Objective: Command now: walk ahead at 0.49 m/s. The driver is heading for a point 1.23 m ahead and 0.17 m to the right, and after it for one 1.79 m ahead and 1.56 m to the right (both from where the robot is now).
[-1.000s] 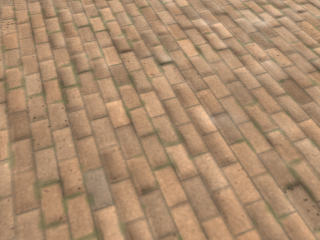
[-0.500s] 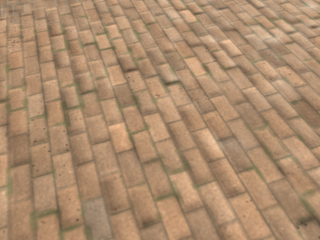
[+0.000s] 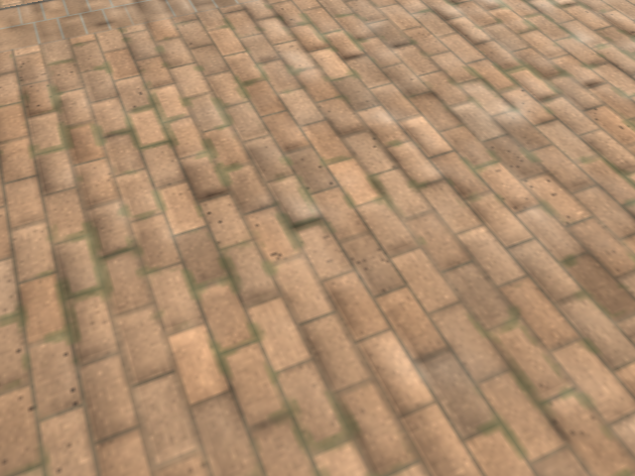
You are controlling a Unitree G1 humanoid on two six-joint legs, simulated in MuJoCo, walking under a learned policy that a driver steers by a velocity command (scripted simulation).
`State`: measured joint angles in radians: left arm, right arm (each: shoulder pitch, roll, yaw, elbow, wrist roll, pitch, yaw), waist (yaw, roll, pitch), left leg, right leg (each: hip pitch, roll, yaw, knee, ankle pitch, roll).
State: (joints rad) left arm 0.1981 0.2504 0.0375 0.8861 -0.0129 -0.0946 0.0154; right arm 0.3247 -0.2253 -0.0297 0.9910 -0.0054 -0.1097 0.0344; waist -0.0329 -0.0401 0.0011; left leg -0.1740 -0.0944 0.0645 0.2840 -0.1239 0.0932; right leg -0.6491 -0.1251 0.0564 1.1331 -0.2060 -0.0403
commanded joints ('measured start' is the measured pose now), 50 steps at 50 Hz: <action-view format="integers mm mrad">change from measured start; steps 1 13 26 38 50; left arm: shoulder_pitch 33 -187 95 257 123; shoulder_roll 42 78 108 138 88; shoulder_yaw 12 16 33 43 39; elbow -42 -131 -2 89 20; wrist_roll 12 -9 19 -3 -7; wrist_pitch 6 -27 -30 8 -10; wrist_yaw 6 -48 -41 -5 -4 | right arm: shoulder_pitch -39 89 -60 -423 -139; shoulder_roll -133 -189 -91 -74 -95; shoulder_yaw -22 -40 -29 -16 -36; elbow -56 -6 -102 -227 -126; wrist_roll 2 26 14 26 -5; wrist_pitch -16 32 31 8 -3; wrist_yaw -20 -39 -41 2 3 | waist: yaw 47 7 13 101 40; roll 76 118 -14 -21 118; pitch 53 46 3 98 -50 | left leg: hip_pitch -94 192 -522 -554 27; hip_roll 284 348 241 182 332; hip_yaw -217 -187 -119 -77 -332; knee -202 -10 759 264 -94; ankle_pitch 66 197 -9 154 31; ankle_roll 172 86 -62 -39 127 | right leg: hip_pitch -30 125 504 723 45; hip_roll -43 67 -93 -133 -21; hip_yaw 3 -69 93 17 21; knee -145 -636 -998 -964 59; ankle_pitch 153 117 319 281 -65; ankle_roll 27 -26 -192 -146 -21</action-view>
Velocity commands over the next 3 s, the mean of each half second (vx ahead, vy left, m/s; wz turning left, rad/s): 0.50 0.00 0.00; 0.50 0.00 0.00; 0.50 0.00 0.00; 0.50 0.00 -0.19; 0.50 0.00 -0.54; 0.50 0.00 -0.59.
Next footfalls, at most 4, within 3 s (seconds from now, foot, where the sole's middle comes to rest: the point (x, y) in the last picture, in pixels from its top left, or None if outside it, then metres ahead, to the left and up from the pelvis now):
0.30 right None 0.33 -0.17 -0.78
0.86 left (286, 419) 0.65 0.07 -0.78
1.44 right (376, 299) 0.97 -0.16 -0.78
1.98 left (283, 219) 1.26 0.08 -0.78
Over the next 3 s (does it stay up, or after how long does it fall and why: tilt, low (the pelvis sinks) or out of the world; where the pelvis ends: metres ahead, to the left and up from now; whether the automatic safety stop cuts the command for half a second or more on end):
stays up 1.59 -0.22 -0.02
